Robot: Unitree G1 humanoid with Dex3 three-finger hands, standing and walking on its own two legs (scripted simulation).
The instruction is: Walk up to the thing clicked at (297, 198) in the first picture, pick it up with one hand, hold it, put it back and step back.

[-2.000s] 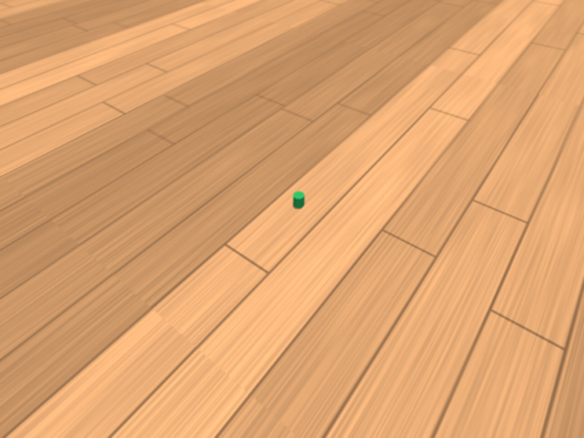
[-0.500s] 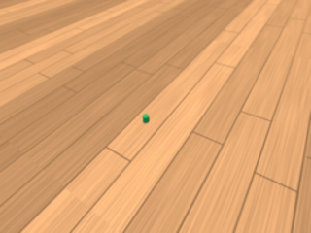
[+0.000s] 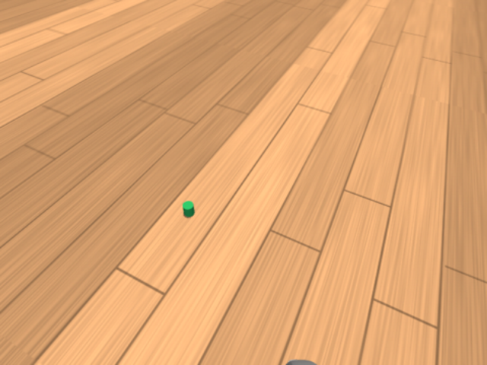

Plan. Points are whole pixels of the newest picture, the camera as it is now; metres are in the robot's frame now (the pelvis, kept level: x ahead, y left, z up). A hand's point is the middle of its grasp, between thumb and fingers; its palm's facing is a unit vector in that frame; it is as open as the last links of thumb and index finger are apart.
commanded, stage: walk up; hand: left
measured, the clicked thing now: (188, 208) +0.98 +0.27 -0.74
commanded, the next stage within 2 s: none
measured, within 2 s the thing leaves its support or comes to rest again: neither
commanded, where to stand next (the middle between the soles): +0.59 +0.03 m, yaw +1 degrees
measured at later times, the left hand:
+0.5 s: hand (128, 319) +0.25 +0.24 -0.12, palm faces -0.02 -0.92 -0.39, open 7.4 cm
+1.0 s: hand (127, 228) +0.46 +0.30 -0.14, palm faces -0.09 -0.94 -0.34, open 7.4 cm
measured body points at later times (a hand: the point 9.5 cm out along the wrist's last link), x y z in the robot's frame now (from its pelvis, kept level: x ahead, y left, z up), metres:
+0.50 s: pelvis +0.20 -0.03 +0.00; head +0.21 -0.05 +0.45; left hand +0.25 +0.28 -0.10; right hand +0.27 -0.36 -0.12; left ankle +0.29 +0.12 -0.68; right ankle +0.21 -0.15 -0.74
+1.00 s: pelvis +0.38 +0.03 +0.00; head +0.40 +0.04 +0.45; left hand +0.47 +0.35 -0.12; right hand +0.42 -0.29 -0.10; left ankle +0.37 +0.13 -0.74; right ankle +0.48 -0.13 -0.69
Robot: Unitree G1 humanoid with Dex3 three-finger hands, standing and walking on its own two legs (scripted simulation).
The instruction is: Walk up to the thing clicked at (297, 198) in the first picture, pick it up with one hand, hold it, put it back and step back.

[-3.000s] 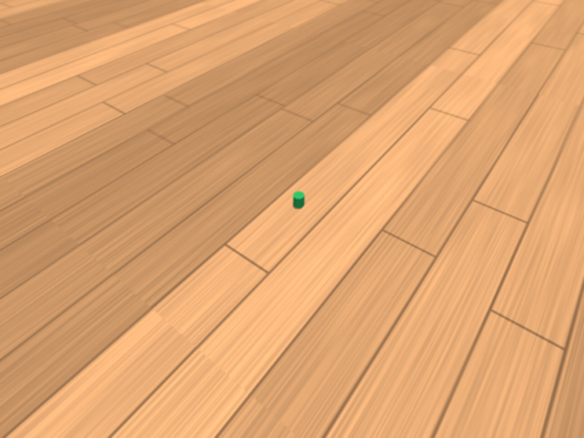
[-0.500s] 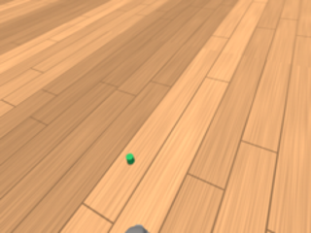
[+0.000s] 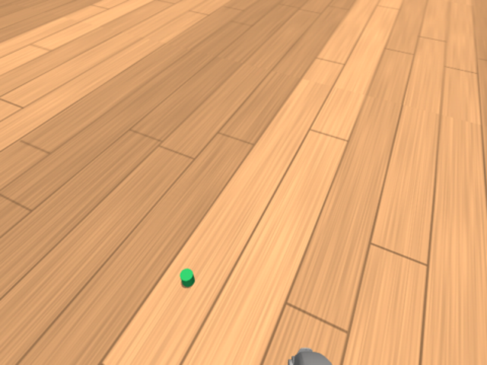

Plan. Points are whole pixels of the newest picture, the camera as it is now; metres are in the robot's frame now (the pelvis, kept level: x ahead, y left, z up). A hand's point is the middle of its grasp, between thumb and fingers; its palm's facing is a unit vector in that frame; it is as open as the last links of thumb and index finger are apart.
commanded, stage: walk up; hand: left
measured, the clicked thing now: (187, 277) +0.59 +0.25 -0.74
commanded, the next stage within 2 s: none
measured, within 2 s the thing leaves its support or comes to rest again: neither
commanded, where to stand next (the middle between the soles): +0.21 +0.01 m, yaw +2 degrees
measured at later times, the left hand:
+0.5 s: hand (118, 360) +0.18 +0.25 -0.15, palm faces -0.03 -0.92 -0.38, open 7.4 cm
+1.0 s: hand out of the picture +0.14 +0.25 -0.16, palm faces +0.02 -0.94 -0.35, open 7.4 cm
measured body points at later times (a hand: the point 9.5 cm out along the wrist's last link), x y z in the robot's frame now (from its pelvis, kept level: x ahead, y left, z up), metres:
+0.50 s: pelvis +0.11 -0.01 -0.02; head +0.14 -0.02 +0.43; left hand +0.18 +0.30 -0.13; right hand +0.18 -0.33 -0.13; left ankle +0.17 +0.13 -0.73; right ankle +0.14 -0.13 -0.74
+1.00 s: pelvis +0.11 -0.01 +0.00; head +0.11 -0.01 +0.45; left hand +0.14 +0.30 -0.13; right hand +0.24 -0.30 -0.13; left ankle +0.17 +0.12 -0.74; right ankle +0.12 -0.14 -0.74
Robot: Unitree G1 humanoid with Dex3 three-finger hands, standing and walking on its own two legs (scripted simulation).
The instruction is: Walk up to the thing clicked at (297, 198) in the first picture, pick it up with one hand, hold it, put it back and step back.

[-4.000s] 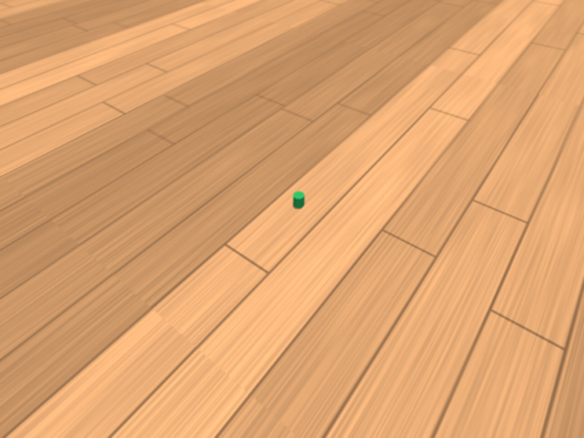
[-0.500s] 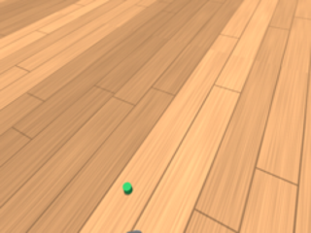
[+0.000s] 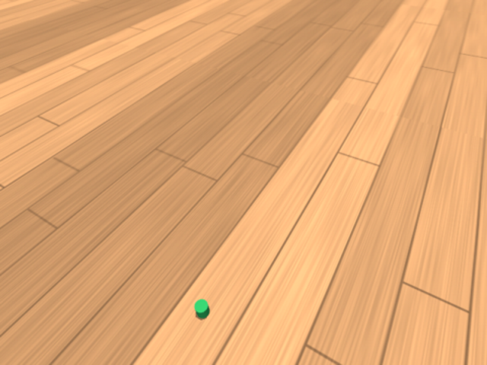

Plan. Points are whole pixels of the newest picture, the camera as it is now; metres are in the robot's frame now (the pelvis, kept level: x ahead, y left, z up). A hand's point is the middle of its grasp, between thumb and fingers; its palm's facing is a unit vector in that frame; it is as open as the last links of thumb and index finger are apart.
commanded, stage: walk up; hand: left
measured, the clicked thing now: (202, 308) +0.49 +0.25 -0.74
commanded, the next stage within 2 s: none
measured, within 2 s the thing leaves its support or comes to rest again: neither
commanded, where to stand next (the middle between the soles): +0.10 +0.02 m, yaw +0 degrees
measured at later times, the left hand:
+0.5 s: hand out of the picture +0.12 +0.25 -0.15, palm faces -0.04 -0.95 -0.31, open 7.4 cm
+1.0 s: hand out of the picture +0.10 +0.25 -0.15, palm faces -0.03 -0.94 -0.33, open 7.4 cm
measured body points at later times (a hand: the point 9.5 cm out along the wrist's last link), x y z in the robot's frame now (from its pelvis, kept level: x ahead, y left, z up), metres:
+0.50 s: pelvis +0.02 +0.00 +0.01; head +0.03 +0.01 +0.46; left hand +0.13 +0.30 -0.13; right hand +0.08 -0.30 -0.12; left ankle +0.07 +0.13 -0.74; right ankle +0.01 -0.13 -0.74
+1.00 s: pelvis +0.03 +0.00 +0.01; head +0.04 +0.01 +0.46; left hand +0.10 +0.30 -0.13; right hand +0.11 -0.29 -0.12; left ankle +0.07 +0.13 -0.74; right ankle +0.01 -0.13 -0.74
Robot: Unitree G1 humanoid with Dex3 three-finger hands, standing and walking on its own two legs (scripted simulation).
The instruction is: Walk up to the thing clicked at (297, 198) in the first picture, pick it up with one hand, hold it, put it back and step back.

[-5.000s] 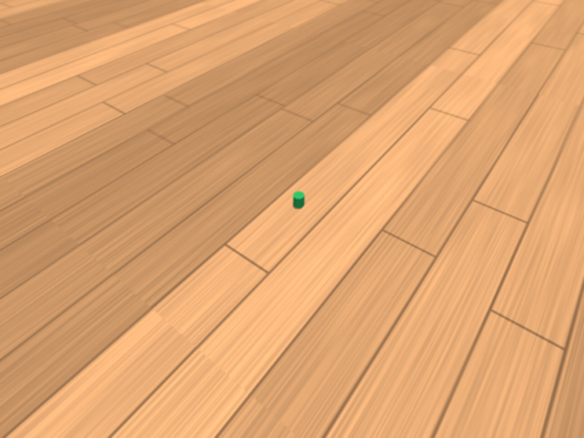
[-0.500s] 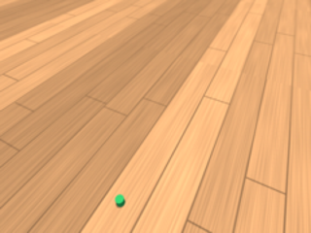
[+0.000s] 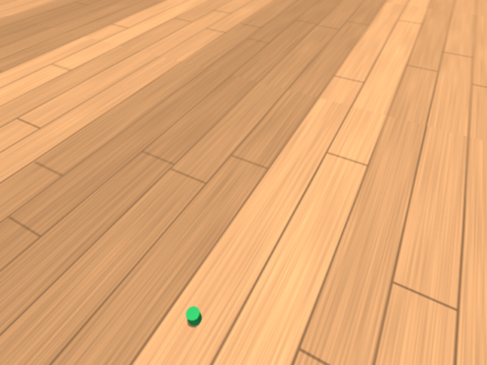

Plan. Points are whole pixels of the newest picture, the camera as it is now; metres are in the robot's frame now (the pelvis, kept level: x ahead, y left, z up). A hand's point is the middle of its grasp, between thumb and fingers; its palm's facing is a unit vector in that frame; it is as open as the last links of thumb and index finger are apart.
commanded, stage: walk up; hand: left
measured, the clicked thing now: (193, 316) +0.46 +0.25 -0.75
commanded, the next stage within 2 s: none
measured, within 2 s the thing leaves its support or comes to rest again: neither
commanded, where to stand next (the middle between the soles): +0.07 +0.01 m, yaw +1 degrees
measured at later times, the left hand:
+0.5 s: hand out of the picture +0.08 +0.25 -0.16, palm faces -0.04 -0.93 -0.37, open 7.4 cm
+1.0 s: hand (123, 351) +0.20 +0.28 -0.18, palm faces -0.03 -0.94 -0.35, open 7.4 cm
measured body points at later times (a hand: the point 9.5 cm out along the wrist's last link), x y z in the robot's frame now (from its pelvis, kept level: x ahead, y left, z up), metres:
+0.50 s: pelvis +0.03 -0.01 -0.01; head +0.03 -0.01 +0.44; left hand +0.09 +0.30 -0.14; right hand +0.07 -0.33 -0.14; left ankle +0.04 +0.13 -0.75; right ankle -0.02 -0.13 -0.75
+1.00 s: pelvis +0.09 +0.02 -0.02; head +0.17 +0.04 +0.42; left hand +0.20 +0.33 -0.16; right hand +0.24 -0.28 -0.13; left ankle +0.22 +0.12 -0.75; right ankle +0.04 -0.13 -0.66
